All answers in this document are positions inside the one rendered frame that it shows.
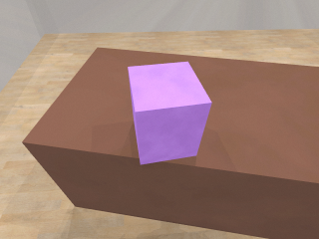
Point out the pedestal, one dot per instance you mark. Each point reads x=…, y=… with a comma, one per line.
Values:
x=256, y=171

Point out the carton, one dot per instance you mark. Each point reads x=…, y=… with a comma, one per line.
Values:
x=170, y=110

